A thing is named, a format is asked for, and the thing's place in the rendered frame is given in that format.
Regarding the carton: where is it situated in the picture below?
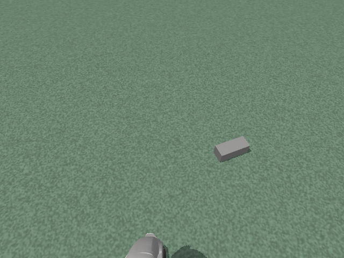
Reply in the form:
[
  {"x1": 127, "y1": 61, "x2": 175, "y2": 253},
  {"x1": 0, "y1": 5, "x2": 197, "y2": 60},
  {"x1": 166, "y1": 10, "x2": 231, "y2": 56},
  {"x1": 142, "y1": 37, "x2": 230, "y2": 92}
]
[{"x1": 213, "y1": 136, "x2": 250, "y2": 162}]

